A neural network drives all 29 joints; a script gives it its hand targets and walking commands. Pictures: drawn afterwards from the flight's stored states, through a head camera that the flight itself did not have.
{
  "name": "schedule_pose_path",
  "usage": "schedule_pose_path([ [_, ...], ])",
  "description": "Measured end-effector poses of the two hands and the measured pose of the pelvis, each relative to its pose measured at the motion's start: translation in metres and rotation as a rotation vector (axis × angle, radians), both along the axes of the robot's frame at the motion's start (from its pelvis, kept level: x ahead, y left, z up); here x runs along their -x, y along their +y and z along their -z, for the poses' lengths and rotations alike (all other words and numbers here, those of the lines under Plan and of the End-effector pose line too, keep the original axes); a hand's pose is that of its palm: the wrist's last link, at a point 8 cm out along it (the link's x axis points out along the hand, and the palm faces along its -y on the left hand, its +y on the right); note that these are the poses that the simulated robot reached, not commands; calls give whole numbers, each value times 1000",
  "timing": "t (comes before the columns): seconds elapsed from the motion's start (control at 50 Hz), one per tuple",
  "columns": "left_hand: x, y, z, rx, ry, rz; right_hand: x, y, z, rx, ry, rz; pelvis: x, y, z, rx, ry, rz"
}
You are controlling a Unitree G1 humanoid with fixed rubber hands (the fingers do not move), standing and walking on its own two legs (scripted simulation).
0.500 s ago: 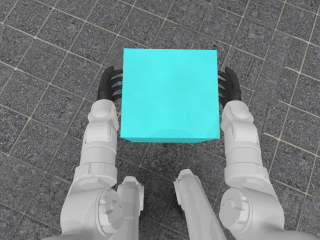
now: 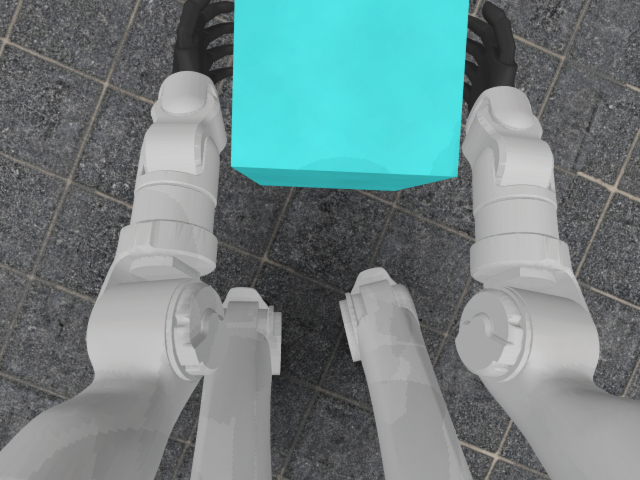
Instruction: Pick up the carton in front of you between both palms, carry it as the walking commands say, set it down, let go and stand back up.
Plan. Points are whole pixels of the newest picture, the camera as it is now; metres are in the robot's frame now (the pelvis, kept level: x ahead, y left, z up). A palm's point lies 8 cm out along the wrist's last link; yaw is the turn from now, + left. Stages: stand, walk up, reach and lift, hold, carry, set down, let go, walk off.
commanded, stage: set down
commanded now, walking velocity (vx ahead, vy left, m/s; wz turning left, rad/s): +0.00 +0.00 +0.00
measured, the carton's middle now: (338, 99) +0.52 -0.08 -0.19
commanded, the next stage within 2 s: none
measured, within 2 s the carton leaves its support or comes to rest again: rests again in 0.86 s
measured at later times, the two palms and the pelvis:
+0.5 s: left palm (229, 88) +0.57 +0.06 -0.25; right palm (451, 98) +0.52 -0.24 -0.24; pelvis +0.01 -0.01 -0.08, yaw +0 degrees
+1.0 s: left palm (228, 97) +0.56 +0.07 -0.27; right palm (443, 115) +0.50 -0.23 -0.27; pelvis +0.00 +0.01 -0.10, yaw +0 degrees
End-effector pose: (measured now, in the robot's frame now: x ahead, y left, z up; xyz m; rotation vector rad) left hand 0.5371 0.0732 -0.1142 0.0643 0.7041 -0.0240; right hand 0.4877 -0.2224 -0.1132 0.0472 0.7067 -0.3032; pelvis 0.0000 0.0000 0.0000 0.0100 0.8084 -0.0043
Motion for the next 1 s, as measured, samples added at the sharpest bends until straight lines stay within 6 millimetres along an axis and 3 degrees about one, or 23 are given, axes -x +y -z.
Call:
schedule_pose_path([
  [0.32, -26, -14, 106, -27, 20, 39, -20, -14, 106, 8, 27, 4, 3, -4, 64, -8, -37, 5],
  [0.42, -29, -14, 129, -20, 33, 38, -25, -15, 126, 14, 41, -5, -2, -6, 77, -7, -73, -11],
  [0.58, -34, -11, 138, -18, 32, 42, -31, -12, 131, 7, 39, -6, -9, -3, 87, 5, -76, -8],
  [0.82, -25, -9, 150, -25, 63, 59, -16, -11, 148, -11, 71, -28, -3, 4, 95, 14, -127, -12],
  [1.0, -27, -7, 157, -25, 59, 64, -15, -11, 157, -25, 69, -51, 0, 5, 100, 18, -169, -13],
])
